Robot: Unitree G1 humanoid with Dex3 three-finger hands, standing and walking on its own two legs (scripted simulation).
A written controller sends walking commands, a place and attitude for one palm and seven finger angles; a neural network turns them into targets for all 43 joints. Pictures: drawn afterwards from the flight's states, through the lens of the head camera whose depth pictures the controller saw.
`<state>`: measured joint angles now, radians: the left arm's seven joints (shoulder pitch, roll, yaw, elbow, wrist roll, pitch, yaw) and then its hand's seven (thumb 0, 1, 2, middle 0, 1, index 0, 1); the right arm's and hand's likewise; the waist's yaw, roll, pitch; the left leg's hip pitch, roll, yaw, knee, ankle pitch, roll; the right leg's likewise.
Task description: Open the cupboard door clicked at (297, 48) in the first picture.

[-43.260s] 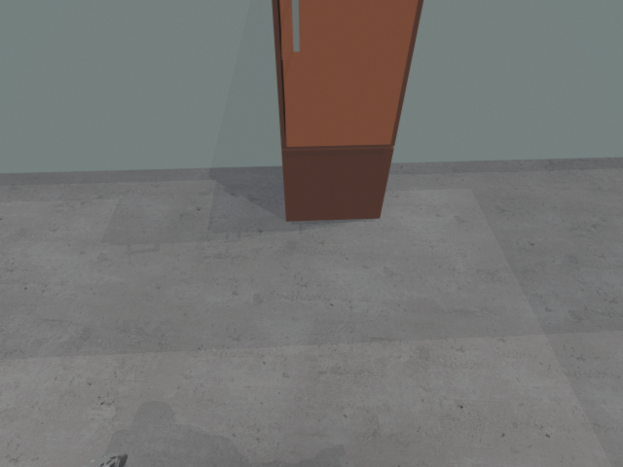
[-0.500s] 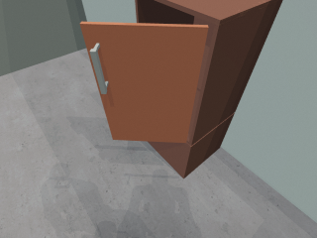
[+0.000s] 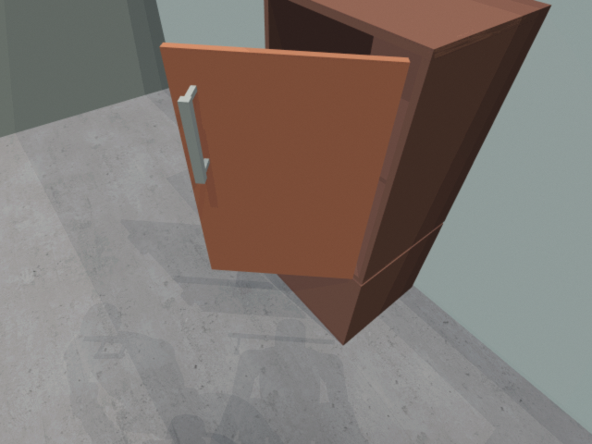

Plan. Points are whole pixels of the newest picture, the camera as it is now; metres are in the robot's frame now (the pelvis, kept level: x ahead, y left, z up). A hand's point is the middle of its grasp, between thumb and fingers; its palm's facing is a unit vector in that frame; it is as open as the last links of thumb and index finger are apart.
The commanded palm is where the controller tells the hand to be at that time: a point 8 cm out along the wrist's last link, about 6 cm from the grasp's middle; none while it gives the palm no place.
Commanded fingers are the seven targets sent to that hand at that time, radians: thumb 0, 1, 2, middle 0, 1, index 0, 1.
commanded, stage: come to a stop and stand still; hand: left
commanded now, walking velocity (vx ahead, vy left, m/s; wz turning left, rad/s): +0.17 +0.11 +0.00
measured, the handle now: (196, 137) +0.58 +0.23 +0.11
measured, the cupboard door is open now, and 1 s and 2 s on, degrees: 47 47 47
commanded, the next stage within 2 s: look again from close up in 1.00 s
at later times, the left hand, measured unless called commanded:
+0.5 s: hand out of the picture +0.11 +0.18 -0.17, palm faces +0.03 -0.97 -0.22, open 7.3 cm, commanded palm none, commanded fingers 0.00 0.90 0.90 -0.20 -0.30 -0.20 -0.30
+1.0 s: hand out of the picture +0.00 +0.20 -0.17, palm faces +0.00 -0.98 -0.22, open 7.4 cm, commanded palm none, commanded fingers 0.00 0.90 0.90 -0.20 -0.30 -0.20 -0.30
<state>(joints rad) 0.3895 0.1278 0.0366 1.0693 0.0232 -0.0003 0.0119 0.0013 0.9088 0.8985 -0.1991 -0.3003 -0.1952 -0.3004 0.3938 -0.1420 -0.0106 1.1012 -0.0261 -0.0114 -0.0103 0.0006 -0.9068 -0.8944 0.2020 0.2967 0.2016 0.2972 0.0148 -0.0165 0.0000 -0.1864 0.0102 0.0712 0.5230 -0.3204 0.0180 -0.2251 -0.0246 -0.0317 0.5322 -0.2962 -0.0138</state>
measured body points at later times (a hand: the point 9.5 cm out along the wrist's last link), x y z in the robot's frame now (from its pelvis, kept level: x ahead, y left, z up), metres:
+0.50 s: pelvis +0.04 +0.00 +0.00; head +0.07 -0.01 +0.45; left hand +0.11 +0.23 -0.15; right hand +0.04 -0.21 -0.17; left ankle -0.03 +0.10 -0.73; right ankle +0.06 -0.09 -0.73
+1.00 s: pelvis +0.00 +0.02 +0.00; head +0.00 +0.01 +0.45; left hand +0.00 +0.25 -0.15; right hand +0.00 -0.21 -0.16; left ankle -0.01 +0.11 -0.73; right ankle +0.06 -0.09 -0.73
